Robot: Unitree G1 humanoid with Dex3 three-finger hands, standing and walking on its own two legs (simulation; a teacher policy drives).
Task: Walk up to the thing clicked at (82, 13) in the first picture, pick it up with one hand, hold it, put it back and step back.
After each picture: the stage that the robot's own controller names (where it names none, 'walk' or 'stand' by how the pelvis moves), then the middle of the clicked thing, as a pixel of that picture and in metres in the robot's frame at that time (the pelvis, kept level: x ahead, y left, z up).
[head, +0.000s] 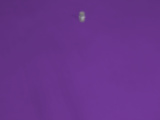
stand; (82, 16) +1.89 +0.03 -0.72
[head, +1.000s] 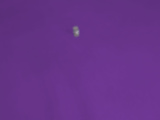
walk; (76, 31) +1.77 +0.24 -0.70
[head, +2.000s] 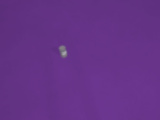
walk; (63, 51) +1.23 +0.34 -0.71
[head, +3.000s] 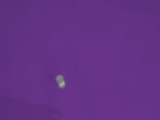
walk; (60, 81) +0.84 +0.30 -0.71
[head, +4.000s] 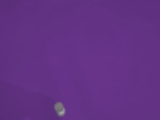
walk; (59, 109) +0.56 +0.25 -0.71
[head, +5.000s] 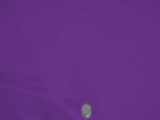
walk; (86, 111) +0.46 +0.03 -0.66
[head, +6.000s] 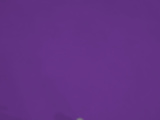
stand; out of the picture +0.40 -0.01 -0.70
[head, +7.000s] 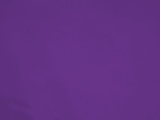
stand; out of the picture +0.35 +0.06 -0.70
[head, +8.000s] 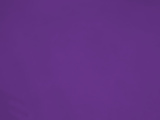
stand; out of the picture +0.34 +0.04 -0.72
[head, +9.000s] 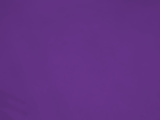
stand; out of the picture +0.30 +0.06 -0.73
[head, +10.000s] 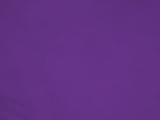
stand; out of the picture +0.29 +0.08 -0.73
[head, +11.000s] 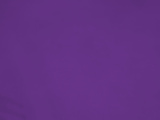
stand; out of the picture +0.29 +0.08 -0.73
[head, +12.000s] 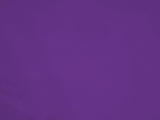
go down; out of the picture +0.30 +0.08 -0.71
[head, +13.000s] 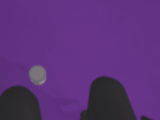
go down; (38, 75) +0.39 +0.12 -0.31
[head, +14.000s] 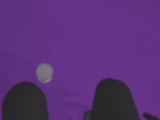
close in; (44, 73) +0.38 +0.12 -0.31
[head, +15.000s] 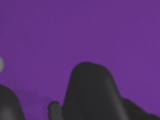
close; out of the picture +0.38 +0.17 -0.24
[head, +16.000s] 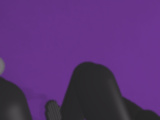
close; out of the picture +0.36 +0.17 -0.24
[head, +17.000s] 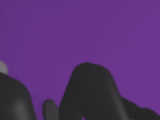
close; out of the picture +0.35 +0.16 -0.24
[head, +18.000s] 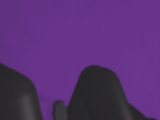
lift; (3, 85) +0.30 +0.17 -0.22
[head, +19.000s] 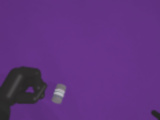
lift; (59, 93) +0.51 +0.16 -0.58
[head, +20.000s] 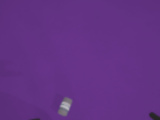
stand; (65, 106) +0.48 +0.16 -0.68
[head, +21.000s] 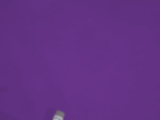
stand; out of the picture +0.48 +0.17 -0.68
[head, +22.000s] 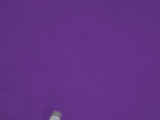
stand; out of the picture +0.48 +0.20 -0.68
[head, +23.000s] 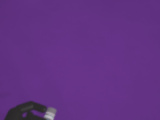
hold; (49, 116) +0.50 +0.22 -0.68
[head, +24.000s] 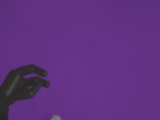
hold; out of the picture +0.50 +0.24 -0.72
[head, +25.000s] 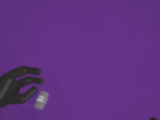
hold; (41, 100) +0.52 +0.26 -0.67
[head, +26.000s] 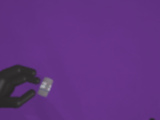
crouch; (45, 87) +0.54 +0.27 -0.59
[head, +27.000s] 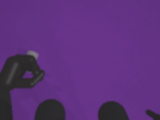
crouch; (29, 61) +0.56 +0.31 -0.48
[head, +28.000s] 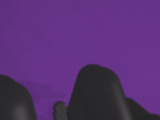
lower; out of the picture +0.52 +0.43 -0.26
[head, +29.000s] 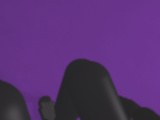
lower; out of the picture +0.50 +0.45 -0.26
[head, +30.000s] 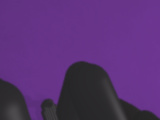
lower; out of the picture +0.50 +0.46 -0.26
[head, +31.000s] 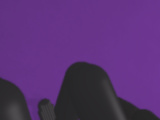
lower; out of the picture +0.50 +0.47 -0.26
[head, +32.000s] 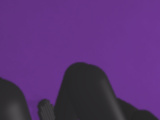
lower; out of the picture +0.50 +0.47 -0.26
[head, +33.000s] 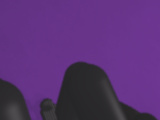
withdraw; out of the picture +0.50 +0.46 -0.26
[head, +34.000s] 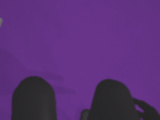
walk; out of the picture +0.54 +0.40 -0.34
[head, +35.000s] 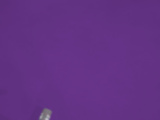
stand; (44, 117) +0.52 +0.27 -0.68
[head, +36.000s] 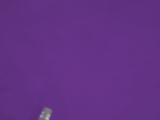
stand; (44, 116) +0.52 +0.27 -0.68
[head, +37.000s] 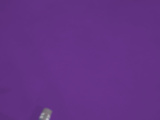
stand; (44, 117) +0.51 +0.27 -0.68
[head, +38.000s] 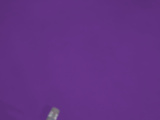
stand; (52, 116) +0.55 +0.26 -0.75
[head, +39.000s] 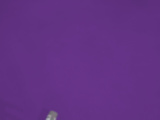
stand; (50, 119) +0.52 +0.27 -0.75
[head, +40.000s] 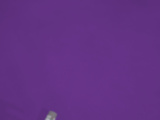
walk; (50, 119) +0.51 +0.27 -0.75
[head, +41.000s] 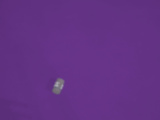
walk; (58, 86) +0.70 +0.27 -0.73
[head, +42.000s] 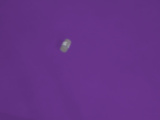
walk; (65, 45) +1.09 +0.20 -0.72
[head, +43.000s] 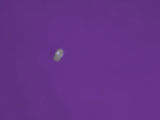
stand; (58, 54) +1.15 +0.27 -0.73
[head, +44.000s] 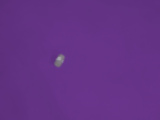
stand; (59, 60) +1.11 +0.26 -0.75
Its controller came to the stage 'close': yes
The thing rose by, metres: 0.23
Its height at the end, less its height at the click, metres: -0.02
